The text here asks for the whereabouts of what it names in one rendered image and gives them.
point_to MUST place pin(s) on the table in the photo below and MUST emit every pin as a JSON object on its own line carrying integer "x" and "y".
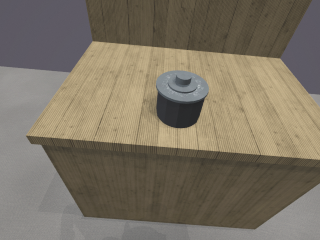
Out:
{"x": 254, "y": 149}

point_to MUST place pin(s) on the knob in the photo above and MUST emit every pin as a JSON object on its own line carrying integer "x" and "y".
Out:
{"x": 183, "y": 78}

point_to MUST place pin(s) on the lid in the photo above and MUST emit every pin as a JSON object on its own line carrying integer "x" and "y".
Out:
{"x": 194, "y": 92}

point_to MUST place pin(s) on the pot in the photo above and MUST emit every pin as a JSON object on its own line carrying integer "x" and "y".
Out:
{"x": 178, "y": 115}

